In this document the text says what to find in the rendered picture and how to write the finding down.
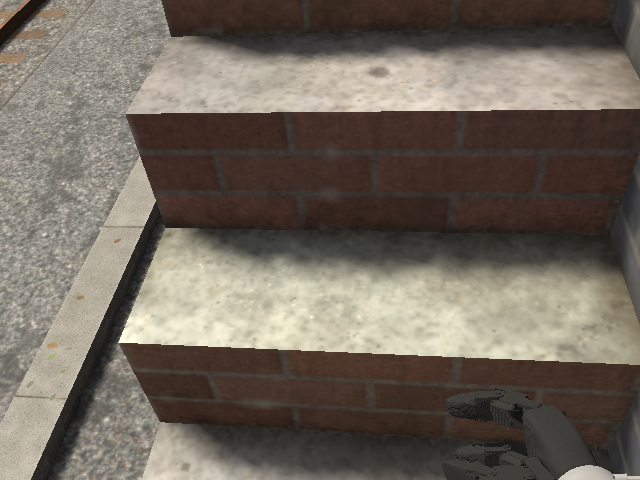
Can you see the right robot hand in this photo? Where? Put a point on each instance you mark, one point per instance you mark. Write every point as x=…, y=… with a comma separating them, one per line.
x=553, y=444

